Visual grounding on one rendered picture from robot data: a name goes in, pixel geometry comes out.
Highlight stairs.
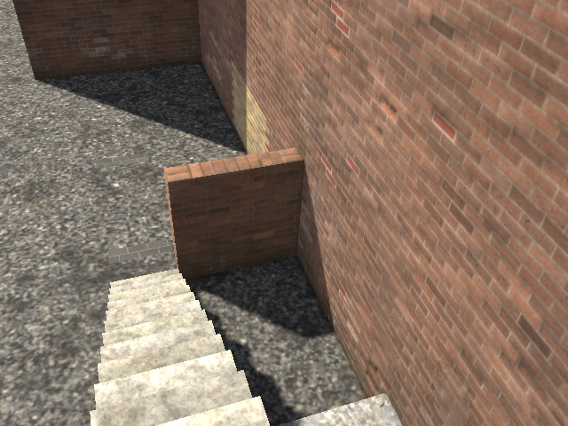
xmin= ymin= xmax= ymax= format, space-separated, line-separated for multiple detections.
xmin=90 ymin=268 xmax=270 ymax=426

